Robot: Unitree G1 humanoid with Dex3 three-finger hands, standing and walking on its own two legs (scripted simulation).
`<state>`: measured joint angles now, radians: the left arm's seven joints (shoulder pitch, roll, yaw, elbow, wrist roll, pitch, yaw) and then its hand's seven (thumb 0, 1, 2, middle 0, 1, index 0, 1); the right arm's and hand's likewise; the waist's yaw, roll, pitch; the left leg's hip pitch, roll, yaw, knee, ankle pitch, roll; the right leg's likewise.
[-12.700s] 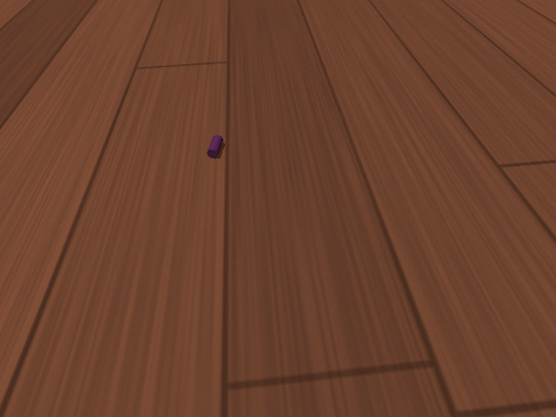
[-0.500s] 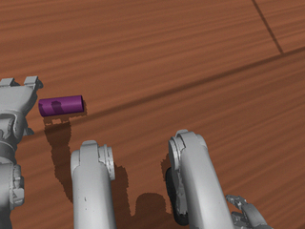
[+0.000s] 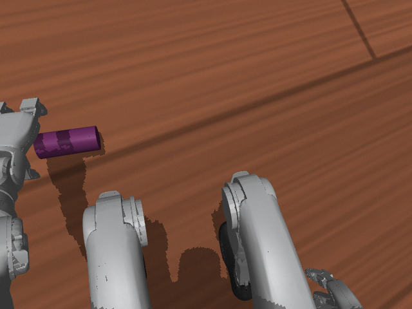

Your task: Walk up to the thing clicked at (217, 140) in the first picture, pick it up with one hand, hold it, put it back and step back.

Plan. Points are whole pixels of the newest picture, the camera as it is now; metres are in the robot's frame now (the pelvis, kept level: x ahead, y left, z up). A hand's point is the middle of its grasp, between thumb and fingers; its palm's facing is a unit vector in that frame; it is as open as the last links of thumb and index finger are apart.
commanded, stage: rise first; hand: left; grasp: from above
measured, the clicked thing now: (69, 142) +0.47 +0.28 -0.30
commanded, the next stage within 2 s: approach in 0.06 s
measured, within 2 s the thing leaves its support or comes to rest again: neither
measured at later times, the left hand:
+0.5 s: hand (55, 127) +0.47 +0.27 -0.18, palm faces -0.39 -0.06 -0.92, open 13.9 cm
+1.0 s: hand (45, 145) +0.43 +0.29 -0.19, palm faces -0.44 -0.07 -0.90, open 13.7 cm
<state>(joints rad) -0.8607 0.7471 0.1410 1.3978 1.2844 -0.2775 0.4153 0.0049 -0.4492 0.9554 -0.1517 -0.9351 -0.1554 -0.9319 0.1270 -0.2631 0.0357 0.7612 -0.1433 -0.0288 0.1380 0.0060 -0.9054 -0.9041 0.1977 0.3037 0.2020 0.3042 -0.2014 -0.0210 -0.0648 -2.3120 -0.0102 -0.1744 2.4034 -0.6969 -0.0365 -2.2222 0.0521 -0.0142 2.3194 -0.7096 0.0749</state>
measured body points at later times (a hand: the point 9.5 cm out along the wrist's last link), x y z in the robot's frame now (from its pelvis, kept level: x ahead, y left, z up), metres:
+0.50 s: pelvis +0.00 +0.00 -0.01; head +0.23 +0.09 +0.37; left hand +0.48 +0.27 -0.13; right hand +0.06 -0.27 -0.10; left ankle +0.07 +0.13 -0.30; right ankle +0.10 -0.14 -0.30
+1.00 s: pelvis +0.00 +0.00 -0.01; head +0.23 +0.08 +0.37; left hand +0.45 +0.29 -0.14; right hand +0.05 -0.27 -0.11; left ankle +0.07 +0.13 -0.30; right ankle +0.10 -0.14 -0.30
